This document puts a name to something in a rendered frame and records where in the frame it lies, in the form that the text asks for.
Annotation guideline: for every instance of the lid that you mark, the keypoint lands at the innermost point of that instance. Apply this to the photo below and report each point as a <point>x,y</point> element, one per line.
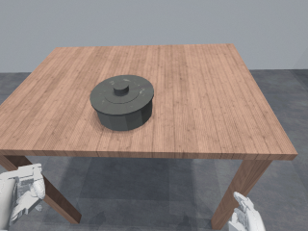
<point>106,102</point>

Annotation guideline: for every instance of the right robot hand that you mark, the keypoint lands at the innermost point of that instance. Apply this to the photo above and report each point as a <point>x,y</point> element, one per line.
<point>250,220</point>

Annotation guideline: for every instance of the knob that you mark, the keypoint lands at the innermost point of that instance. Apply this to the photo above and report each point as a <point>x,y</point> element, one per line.
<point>121,87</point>

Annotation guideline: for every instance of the table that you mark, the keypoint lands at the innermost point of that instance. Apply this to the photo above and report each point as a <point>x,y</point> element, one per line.
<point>206,105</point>

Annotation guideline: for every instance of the pot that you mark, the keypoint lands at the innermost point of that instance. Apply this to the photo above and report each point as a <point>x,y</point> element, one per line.
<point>126,122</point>

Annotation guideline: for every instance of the left robot hand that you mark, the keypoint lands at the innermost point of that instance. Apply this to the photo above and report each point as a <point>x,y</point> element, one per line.
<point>27,183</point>

